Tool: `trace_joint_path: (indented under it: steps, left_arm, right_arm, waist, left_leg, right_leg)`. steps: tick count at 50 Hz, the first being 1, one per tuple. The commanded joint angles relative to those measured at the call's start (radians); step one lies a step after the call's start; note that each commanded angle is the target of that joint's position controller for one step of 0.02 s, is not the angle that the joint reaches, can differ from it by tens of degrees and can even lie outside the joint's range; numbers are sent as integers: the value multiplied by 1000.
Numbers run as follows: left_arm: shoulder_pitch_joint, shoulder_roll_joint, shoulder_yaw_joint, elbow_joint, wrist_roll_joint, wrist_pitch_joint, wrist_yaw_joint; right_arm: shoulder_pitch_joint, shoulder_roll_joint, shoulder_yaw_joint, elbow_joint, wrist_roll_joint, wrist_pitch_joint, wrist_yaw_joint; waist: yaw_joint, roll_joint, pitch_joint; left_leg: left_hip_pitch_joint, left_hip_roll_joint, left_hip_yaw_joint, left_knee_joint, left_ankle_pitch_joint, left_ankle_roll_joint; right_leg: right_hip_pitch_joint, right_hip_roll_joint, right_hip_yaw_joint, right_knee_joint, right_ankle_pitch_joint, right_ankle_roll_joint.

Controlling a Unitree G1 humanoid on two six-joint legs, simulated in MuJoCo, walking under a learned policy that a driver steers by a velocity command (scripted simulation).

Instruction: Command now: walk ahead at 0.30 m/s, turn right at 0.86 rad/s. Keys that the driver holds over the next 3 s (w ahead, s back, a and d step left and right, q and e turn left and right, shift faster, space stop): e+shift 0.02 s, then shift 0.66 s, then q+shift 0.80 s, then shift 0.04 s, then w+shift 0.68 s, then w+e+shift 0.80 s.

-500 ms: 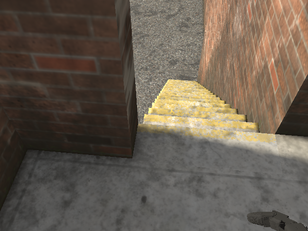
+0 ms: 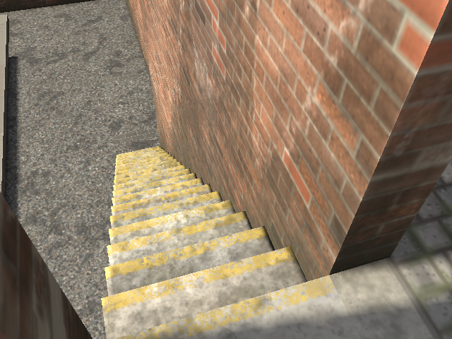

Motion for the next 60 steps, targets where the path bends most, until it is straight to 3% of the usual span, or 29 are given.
trace_joint_path:
  steps: [1, 2, 3, 4, 5, 7, 8, 12, 15, 18, 21, 22, 23, 27, 30, 36, 39, 43, 45, 47, 49, 50, 51, 55, 56, 57, 58, 59, 60]
  left_arm:
    - [494, 201, 85, 119, 10, -7, 77]
    - [524, 178, 70, 168, 86, -26, 119]
    - [588, 266, 76, 132, 97, -6, 117]
    - [556, 260, 89, 133, 79, -13, 105]
    - [412, 198, 89, 92, 34, -29, 116]
    - [196, 96, 38, 25, -5, -10, 110]
    - [149, 58, 15, -7, 9, 5, 93]
    - [112, 203, 62, -71, 7, -27, 52]
    - [111, 162, 52, -89, 2, -40, 48]
    - [142, 145, 49, -85, -19, -22, 24]
    - [215, 97, 20, -32, -49, -12, -5]
    - [314, 92, 22, -28, -45, -5, 6]
    - [322, 106, 20, -19, -36, 4, 15]
    - [183, 115, 32, -62, -40, 24, 19]
    - [173, 142, 58, -70, -33, 15, 29]
    - [134, 96, 58, -88, -30, 32, 33]
    - [78, 134, 77, -150, 2, 33, 95]
    - [66, 79, 72, -200, 18, 76, 151]
    - [125, 40, 53, -183, 18, 72, 152]
    - [148, 103, 72, -180, 15, 47, 148]
    - [242, 184, 99, -153, 30, 10, 147]
    - [186, 159, 90, -162, 40, -5, 152]
    - [159, 54, 53, -158, 17, 44, 157]
    - [40, 35, 39, -190, 12, 95, 142]
    - [-50, 166, 63, -235, 63, 72, 118]
    - [-67, 186, 83, -250, 37, 67, 120]
    - [-65, 168, 72, -248, 48, 60, 119]
    - [14, 137, 63, -233, 28, 62, 128]
    - [82, 170, 67, -189, 25, 59, 142]
  right_arm:
    - [-253, -240, -59, -177, 23, -8, 16]
    - [-46, -53, -1, -101, 11, 11, 71]
    - [53, 42, 29, -143, 10, 17, 117]
    - [-77, -33, 10, -241, 67, 11, 118]
    - [-307, -134, -8, -291, 99, 14, 95]
    - [-231, -165, -27, -263, 14, 41, 35]
    - [-191, -129, -18, -254, 11, 42, 18]
    - [-101, -97, -4, -179, 61, 80, 48]
    - [-192, -86, 10, -170, 66, 123, 81]
    - [-198, -101, 11, -154, 90, 102, 80]
    - [-239, -115, 20, -171, 129, 71, 56]
    - [-326, -192, 11, -197, 130, 66, 60]
    - [-376, -204, 4, -210, 109, 70, 76]
    - [-292, -162, 4, -175, 127, 83, 96]
    - [-236, -162, 2, -152, 126, 61, 81]
    - [-229, -162, 1, -130, 118, 81, 127]
    - [-296, -226, -31, -196, 94, 71, 91]
    - [-211, -219, -52, -207, 73, 66, 77]
    - [-229, -218, -61, -243, 85, 78, 79]
    - [-297, -190, -56, -307, 71, 94, 76]
    - [-316, -101, -17, -329, 33, 90, 63]
    - [-222, -136, -25, -273, 40, 79, 46]
    - [-279, -162, -68, -281, 101, 176, 39]
    - [-216, -116, -56, -307, 111, 291, 79]
    - [-100, -62, -15, -285, 11, 172, 119]
    - [-80, -12, -3, -261, 17, 124, 126]
    - [-75, -36, -2, -254, 39, 102, 128]
    - [-136, -80, -22, -270, 49, 88, 124]
    - [-172, -97, -26, -310, 36, 73, 122]
  waist:
    - [260, 81, -37]
    - [176, -97, -181]
    - [130, -72, -539]
    - [180, -59, -496]
    - [211, 57, -241]
    - [56, 110, -141]
    - [-13, 55, -87]
    - [-34, 64, -132]
    - [-6, 37, -115]
    - [22, -1, -80]
    - [46, 26, -139]
    - [123, 107, -221]
    - [122, 129, -229]
    - [59, 68, -105]
    - [55, 42, -120]
    - [56, 87, -95]
    - [64, 107, -169]
    - [42, 147, -133]
    - [62, 153, -108]
    - [90, 65, -100]
    - [140, -139, -81]
    - [95, -28, -67]
    - [60, 45, -53]
    - [4, -147, -68]
    - [-97, 80, -64]
    - [-65, 62, -34]
    - [-33, 30, -35]
    - [39, 35, -5]
    - [54, 0, 9]
  left_leg:
    - [-339, 197, -75, 427, 1299, -87]
    - [-489, 72, -124, 846, 82, -142]
    - [-685, -46, -319, 1194, -327, -207]
    - [-982, -52, -501, 1277, -355, -209]
    - [-1078, 18, -516, 1206, -341, -186]
    - [-797, 108, -487, 943, -185, -83]
    - [-617, 136, -470, 856, -193, -65]
    - [-411, 85, -319, 742, 64, -133]
    - [-396, 108, -342, 512, 181, -160]
    - [-416, 95, -333, 315, 245, -151]
    - [-350, 146, -394, 111, 668, -25]
    - [-299, 209, -431, 143, 769, 102]
    - [-317, 200, -424, 144, 636, 127]
    - [-346, 115, -353, 162, 372, 12]
    - [-337, 123, -340, 192, 358, 37]
    - [-394, 118, -353, 190, 433, 46]
    - [-404, 125, -413, 213, 675, 143]
    - [-447, 201, -593, 136, 626, 285]
    - [-454, 204, -672, 112, 532, 282]
    - [-591, 100, -607, 169, 383, 193]
    - [-909, -71, -411, 491, -168, -2]
    - [-888, 30, -424, 718, -229, -37]
    - [-774, 5, -310, 757, -247, -22]
    - [-574, 31, -293, 607, -45, -20]
    - [-487, 120, -321, 522, 178, -73]
    - [-452, 123, -305, 442, 142, -97]
    - [-443, 117, -296, 406, 179, -99]
    - [-503, 85, -252, 369, 152, -87]
    - [-533, 81, -255, 351, 104, -67]
  right_leg:
    - [562, 132, -33, -203, 171, -77]
    - [852, 4, 162, -205, 629, -250]
    - [1263, -236, 578, -37, 1381, -538]
    - [1293, -397, 770, -115, 1244, -586]
    - [1023, -369, 647, -179, 956, -482]
    - [499, -246, 485, -330, 669, -391]
    - [237, -226, 456, -406, 593, -375]
    - [91, -105, 300, -443, 450, -294]
    - [175, -90, 290, -371, 241, -202]
    - [280, -157, 423, -300, 108, -203]
    - [392, -85, 438, -185, 162, -96]
    - [414, -14, 348, -174, 46, -32]
    - [418, 29, 272, -165, -60, 8]
    - [303, 2, 311, -207, -190, -3]
    - [303, 23, 289, -195, -147, -8]
    - [358, 45, 238, -167, -89, 44]
    - [396, 64, 180, -76, 16, 26]
    - [375, 85, 134, -33, -225, 30]
    - [391, 32, 156, -74, -273, 17]
    - [534, -50, 251, -202, -117, -85]
    - [779, -423, 596, -403, 258, -406]
    - [714, -488, 552, -437, 268, -411]
    - [559, -301, 264, -332, 567, -253]
    - [425, -141, -37, -305, 254, -80]
    - [365, -262, 44, -361, 56, -159]
    - [339, -304, 90, -357, -70, -197]
    - [355, -338, 102, -337, -156, -209]
    - [391, -353, 117, -356, -295, -231]
    - [413, -401, 148, -357, -319, -240]
Next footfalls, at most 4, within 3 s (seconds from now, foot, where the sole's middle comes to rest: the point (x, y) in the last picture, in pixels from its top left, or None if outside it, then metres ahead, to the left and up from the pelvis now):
0.04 right None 0.22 -0.06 -0.76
0.40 left None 0.27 0.18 -0.76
1.22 left None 0.23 0.16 -0.76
1.64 right None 0.27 -0.08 -0.76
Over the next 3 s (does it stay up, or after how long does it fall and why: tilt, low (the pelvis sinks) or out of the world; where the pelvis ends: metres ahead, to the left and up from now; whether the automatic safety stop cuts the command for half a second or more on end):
stays up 0.43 -0.02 0.00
